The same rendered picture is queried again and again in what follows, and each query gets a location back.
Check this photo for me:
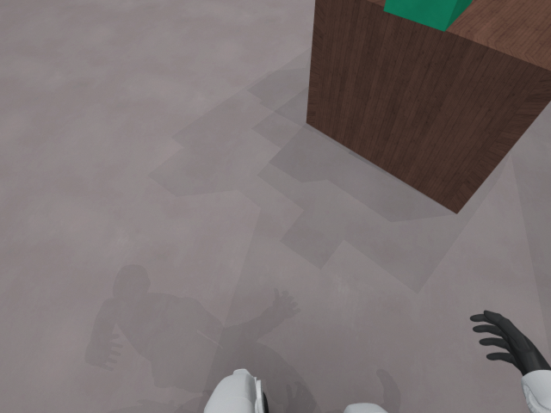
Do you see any right robot hand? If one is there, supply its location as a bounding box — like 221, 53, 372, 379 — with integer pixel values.
470, 311, 551, 376

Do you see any carton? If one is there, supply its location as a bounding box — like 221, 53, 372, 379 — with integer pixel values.
383, 0, 473, 32

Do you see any pedestal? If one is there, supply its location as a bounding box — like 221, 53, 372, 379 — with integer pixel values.
306, 0, 551, 214

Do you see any robot left thigh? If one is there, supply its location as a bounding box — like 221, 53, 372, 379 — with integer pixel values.
204, 373, 264, 413

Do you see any right robot forearm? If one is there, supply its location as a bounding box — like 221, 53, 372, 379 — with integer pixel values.
521, 370, 551, 413

